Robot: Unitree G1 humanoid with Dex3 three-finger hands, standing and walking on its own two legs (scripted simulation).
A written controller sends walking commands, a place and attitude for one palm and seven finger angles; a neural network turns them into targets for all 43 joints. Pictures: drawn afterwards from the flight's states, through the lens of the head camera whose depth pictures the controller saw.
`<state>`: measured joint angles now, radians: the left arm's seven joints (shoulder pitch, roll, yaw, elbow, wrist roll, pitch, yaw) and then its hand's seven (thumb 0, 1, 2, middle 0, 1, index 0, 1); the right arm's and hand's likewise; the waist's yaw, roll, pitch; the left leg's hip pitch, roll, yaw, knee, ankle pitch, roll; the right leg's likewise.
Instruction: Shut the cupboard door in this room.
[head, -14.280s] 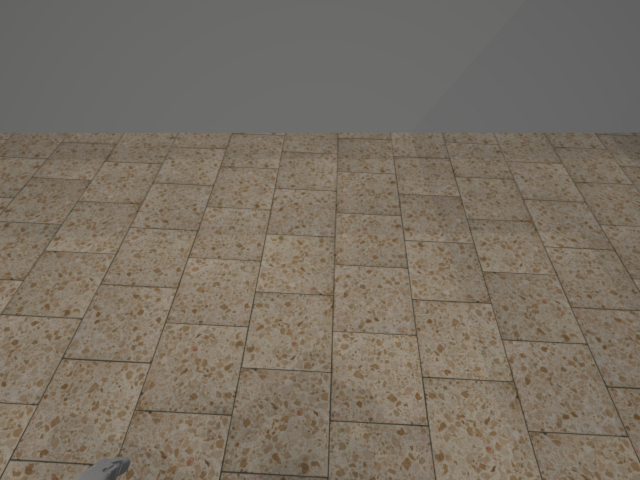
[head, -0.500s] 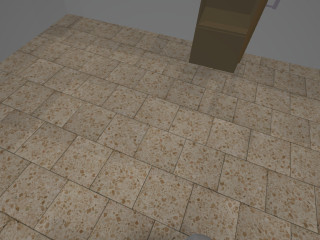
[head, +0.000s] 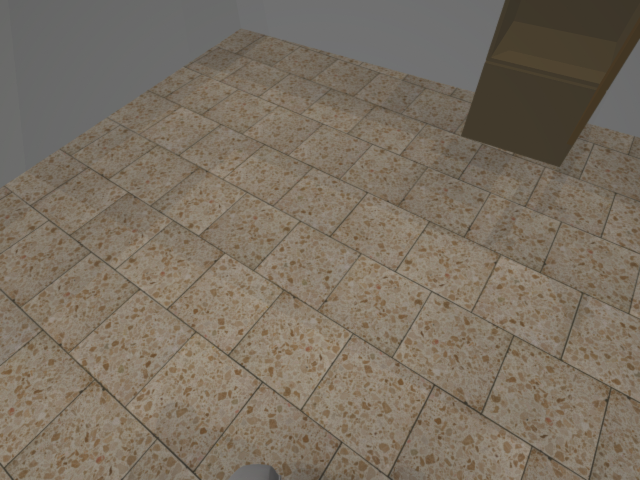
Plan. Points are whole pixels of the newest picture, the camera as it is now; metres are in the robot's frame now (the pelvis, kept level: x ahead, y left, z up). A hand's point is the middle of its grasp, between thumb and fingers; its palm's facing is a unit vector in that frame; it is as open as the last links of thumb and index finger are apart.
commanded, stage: turn or walk to find it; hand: left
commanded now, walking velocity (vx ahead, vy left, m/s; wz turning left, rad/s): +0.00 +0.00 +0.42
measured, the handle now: out of the picture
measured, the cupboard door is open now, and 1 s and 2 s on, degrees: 84 84 84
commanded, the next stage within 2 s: stand and wait in 0.24 s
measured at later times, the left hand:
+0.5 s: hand out of the picture +0.06 +0.22 -0.16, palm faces +0.17 -0.95 -0.25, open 7.4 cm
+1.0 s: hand out of the picture -0.06 +0.20 -0.19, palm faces +0.33 -0.92 -0.20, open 7.4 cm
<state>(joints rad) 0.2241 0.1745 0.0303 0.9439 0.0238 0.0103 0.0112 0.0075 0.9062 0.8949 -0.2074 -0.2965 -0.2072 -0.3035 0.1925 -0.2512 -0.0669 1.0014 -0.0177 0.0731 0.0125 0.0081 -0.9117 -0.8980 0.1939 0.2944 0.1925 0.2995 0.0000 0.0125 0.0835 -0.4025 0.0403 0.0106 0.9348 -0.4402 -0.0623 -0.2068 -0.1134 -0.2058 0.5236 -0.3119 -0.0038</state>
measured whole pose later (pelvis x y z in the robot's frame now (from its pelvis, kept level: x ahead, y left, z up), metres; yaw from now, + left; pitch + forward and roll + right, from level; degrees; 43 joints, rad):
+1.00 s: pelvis -0.03 +0.01 -0.01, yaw +16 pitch -1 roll +0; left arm 0.24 0.20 0.06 1.06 0.01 0.06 0.02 0.01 0.91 0.90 -0.20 -0.30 -0.20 -0.30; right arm 0.25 -0.16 -0.04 1.07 -0.02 0.03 -0.01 0.01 -0.91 -0.90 0.19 0.29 0.19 0.30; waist 0.01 -0.04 0.06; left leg -0.23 0.00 0.04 0.54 -0.30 0.01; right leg -0.35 -0.09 -0.14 0.71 -0.40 0.02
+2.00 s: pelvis -0.06 +0.00 +0.00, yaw +39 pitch +0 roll +0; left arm 0.15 0.25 0.06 0.96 0.01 0.06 0.01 0.01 0.91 0.90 -0.20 -0.30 -0.20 -0.30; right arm 0.17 -0.18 -0.03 0.97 -0.02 0.02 -0.01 0.01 -0.91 -0.90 0.20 0.30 0.20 0.30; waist 0.01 -0.02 0.09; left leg -0.21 -0.01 -0.02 0.46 -0.25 0.02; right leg -0.44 -0.08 -0.04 0.97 -0.45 0.09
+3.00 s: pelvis -0.07 -0.05 +0.00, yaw +65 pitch +0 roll +0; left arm 0.14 0.23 0.05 0.94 0.01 0.05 0.01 0.01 0.91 0.90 -0.20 -0.30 -0.20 -0.30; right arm 0.17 -0.19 -0.05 0.96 -0.03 0.03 0.00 0.01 -0.91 -0.90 0.20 0.30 0.20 0.30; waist -0.01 0.00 0.07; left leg -0.25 -0.02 -0.05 0.48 -0.23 0.02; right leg -0.37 -0.06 -0.04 0.81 -0.45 0.08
